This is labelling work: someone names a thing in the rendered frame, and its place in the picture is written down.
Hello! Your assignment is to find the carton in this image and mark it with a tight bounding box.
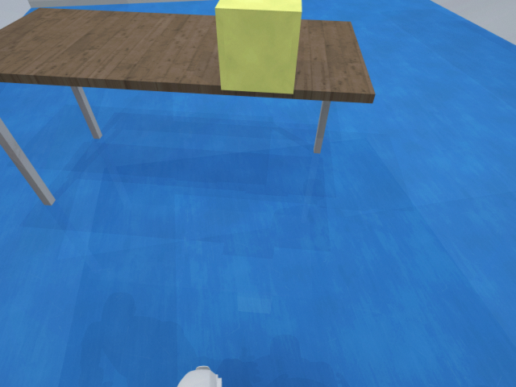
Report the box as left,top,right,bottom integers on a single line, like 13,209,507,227
215,0,302,94

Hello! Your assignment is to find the left robot thigh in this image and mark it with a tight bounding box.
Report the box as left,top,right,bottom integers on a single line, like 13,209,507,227
177,369,222,387

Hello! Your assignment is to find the table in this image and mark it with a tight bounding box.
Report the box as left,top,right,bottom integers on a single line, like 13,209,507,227
0,8,376,206

